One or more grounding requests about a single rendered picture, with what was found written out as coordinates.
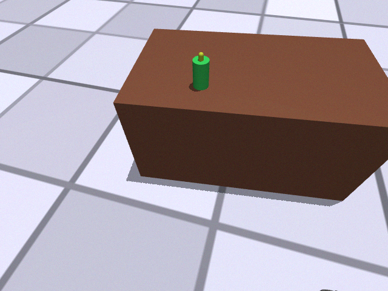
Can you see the bottle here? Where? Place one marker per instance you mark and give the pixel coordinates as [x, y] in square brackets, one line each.
[201, 71]

